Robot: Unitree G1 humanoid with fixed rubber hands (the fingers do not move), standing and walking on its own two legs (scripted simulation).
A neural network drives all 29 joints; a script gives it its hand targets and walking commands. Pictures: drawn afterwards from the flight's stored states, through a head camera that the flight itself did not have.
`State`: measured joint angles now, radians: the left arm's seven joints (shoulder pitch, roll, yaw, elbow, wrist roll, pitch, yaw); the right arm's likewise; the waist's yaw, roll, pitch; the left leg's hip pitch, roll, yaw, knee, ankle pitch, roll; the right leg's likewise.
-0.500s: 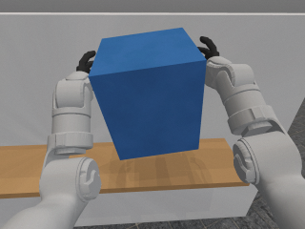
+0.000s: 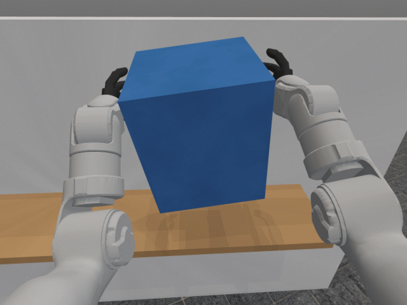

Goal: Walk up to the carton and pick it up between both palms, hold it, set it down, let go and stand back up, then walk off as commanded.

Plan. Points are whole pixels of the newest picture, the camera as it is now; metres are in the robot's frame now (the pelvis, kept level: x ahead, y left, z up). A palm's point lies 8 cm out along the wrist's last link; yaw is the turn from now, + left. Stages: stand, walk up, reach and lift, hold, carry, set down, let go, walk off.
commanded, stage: hold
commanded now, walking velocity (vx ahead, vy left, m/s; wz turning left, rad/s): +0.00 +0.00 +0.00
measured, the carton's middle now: (201, 126) +0.38 +0.00 +0.26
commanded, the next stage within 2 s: none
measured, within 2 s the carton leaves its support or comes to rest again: neither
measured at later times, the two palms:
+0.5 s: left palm (112, 106) +0.37 +0.16 +0.31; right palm (280, 88) +0.37 -0.14 +0.34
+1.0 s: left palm (113, 106) +0.37 +0.15 +0.31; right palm (281, 88) +0.37 -0.14 +0.34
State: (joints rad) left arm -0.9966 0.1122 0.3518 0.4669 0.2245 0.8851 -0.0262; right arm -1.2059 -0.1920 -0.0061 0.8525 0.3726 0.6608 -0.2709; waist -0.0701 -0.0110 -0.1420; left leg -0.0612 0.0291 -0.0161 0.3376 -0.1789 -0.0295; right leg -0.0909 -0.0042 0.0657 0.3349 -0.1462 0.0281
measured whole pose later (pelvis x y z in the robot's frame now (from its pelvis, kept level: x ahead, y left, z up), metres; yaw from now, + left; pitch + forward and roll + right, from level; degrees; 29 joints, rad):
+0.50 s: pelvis +0.00 +0.00 +0.00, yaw +0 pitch -6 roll +0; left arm -1.00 0.11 0.35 0.47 0.23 0.89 -0.03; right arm -1.21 -0.19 0.00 0.85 0.37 0.66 -0.27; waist -0.07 -0.01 -0.14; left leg -0.06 0.03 -0.02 0.34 -0.18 -0.03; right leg -0.09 0.00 0.07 0.33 -0.15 0.03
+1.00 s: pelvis +0.00 +0.00 +0.00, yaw +0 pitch -6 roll +0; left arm -1.00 0.11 0.35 0.47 0.23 0.89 -0.03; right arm -1.21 -0.19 0.00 0.85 0.38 0.66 -0.27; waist -0.07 -0.01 -0.14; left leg -0.06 0.03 -0.02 0.34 -0.18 -0.03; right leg -0.09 0.00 0.07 0.33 -0.15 0.03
